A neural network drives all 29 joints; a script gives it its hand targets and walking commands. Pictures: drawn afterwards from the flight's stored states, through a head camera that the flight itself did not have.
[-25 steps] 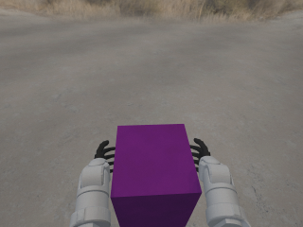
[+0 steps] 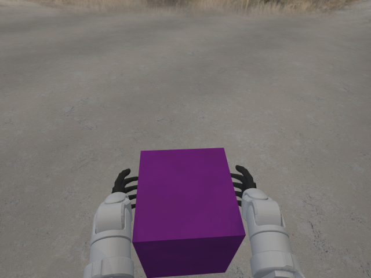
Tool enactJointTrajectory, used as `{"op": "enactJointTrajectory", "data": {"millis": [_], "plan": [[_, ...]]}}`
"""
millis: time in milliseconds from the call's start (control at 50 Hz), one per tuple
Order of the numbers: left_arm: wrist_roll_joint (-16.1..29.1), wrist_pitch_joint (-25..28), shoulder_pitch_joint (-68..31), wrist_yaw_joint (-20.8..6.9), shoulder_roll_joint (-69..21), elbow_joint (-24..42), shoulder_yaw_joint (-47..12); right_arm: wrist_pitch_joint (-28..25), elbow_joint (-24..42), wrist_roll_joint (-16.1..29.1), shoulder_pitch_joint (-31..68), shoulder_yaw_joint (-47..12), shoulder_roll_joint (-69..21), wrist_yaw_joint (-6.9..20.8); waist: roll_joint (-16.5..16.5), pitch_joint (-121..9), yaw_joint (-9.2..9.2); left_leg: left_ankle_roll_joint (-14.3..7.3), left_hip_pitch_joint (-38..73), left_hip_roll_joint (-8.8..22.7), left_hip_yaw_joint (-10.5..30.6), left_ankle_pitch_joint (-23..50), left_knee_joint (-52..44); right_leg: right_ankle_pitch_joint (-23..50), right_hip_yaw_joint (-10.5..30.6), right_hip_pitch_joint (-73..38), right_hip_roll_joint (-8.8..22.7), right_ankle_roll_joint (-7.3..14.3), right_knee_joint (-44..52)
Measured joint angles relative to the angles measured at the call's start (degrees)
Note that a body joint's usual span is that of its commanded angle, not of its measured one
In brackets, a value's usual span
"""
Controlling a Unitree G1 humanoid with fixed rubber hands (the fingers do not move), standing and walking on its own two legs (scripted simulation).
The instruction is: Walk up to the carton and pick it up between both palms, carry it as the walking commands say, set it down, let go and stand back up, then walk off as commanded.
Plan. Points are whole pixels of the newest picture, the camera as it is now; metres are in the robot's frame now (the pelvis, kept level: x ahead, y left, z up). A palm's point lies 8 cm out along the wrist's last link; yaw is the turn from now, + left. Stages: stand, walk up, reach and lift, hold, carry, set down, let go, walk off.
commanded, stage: reach and lift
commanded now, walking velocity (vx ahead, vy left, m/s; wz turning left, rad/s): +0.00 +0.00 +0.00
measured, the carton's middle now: (184, 214) +0.31 +0.01 -0.01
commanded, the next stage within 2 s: hold in 0.58 s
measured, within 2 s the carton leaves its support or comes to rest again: neither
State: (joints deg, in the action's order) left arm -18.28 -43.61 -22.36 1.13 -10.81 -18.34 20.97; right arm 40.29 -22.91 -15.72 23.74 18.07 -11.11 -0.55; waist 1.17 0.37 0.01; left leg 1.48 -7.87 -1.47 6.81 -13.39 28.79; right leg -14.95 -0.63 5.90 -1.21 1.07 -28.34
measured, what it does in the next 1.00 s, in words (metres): stands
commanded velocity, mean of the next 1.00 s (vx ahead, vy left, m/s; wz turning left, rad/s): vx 0.00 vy -0.01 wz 0.00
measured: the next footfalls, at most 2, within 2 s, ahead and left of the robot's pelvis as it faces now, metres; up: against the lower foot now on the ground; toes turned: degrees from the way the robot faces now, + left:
left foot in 1.92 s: -0.04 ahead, +0.02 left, +0.00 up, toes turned +6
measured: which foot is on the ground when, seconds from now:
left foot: down 0.00-1.00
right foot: down 0.00-1.00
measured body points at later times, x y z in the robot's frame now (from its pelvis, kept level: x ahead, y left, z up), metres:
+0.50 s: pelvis -0.01 +0.00 +0.00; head -0.07 +0.01 +0.45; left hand +0.30 +0.16 +0.05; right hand +0.31 -0.13 +0.06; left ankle +0.04 +0.13 -0.74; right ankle +0.01 -0.11 -0.74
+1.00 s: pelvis -0.01 +0.00 +0.00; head -0.07 +0.01 +0.45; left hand +0.30 +0.16 +0.05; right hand +0.31 -0.13 +0.06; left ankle +0.04 +0.13 -0.74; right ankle +0.01 -0.11 -0.74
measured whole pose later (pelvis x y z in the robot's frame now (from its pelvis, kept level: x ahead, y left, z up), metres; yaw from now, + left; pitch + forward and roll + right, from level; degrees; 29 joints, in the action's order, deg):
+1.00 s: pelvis -0.01 +0.00 +0.00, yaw +0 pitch -9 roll +0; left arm -18.3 -44.8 -20.4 0.5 -10.2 -16.7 18.9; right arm 41.9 -21.5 -15.8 23.0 17.4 -11.3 -0.6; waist 1.2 0.2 0.0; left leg 1.5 -7.6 -1.5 6.9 -12.3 28.3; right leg -13.9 -0.6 5.8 -1.2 1.1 -28.1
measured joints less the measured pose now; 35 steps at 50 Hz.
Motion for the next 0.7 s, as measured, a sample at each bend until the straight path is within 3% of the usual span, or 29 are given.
{"op": "enactJointTrajectory", "data": {"millis": [700], "plan": [[0.0, -1.12, 1.54, -0.65, 0.42, 1.33, -1.42, 1.58, 1.21, 0.0, -0.59, -0.54, -0.22, -0.06, 0.0, 0.05, 0.0, 0.0, 0.76, 0.0, 0.05, 1.16, -0.39, 1.1, 0.0, -0.7, -0.01, 0.0, 0.27]]}}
